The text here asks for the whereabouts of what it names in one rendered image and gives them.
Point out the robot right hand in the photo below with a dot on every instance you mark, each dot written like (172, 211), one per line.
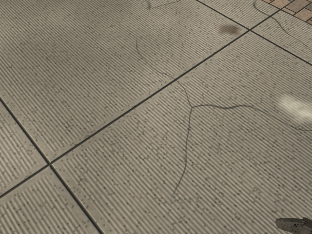
(295, 225)

